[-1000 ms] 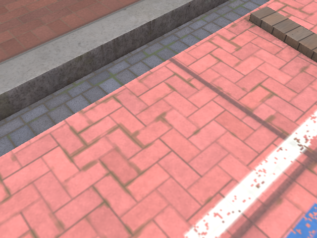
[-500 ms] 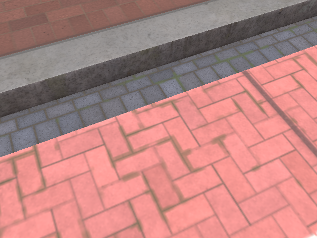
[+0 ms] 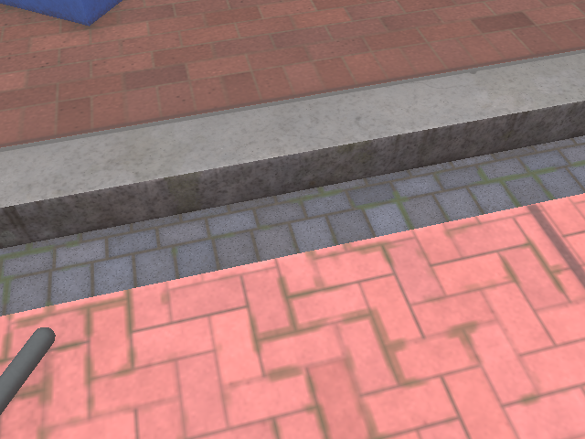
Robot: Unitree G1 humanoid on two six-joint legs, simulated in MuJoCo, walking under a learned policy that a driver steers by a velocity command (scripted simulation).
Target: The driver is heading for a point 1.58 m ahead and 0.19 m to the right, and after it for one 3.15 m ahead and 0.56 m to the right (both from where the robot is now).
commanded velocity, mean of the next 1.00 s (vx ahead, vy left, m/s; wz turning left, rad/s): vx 0.00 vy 0.00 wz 0.04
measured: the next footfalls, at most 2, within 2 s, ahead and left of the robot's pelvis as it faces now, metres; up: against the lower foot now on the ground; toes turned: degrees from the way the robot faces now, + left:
right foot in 0.02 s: +0.03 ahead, -0.11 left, +0.00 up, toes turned +2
left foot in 0.30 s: +0.01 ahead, +0.11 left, +0.00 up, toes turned -4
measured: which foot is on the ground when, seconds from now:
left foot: down 0.00-0.02, up 0.04-0.28, down 0.30-1.00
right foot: up 0.00-0.00, down 0.02-1.00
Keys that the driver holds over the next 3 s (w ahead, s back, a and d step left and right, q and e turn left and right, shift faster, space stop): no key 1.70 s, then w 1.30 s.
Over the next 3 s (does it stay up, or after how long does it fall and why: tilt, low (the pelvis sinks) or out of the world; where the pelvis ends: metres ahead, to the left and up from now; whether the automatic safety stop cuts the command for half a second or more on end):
stays up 0.58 -0.05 -0.02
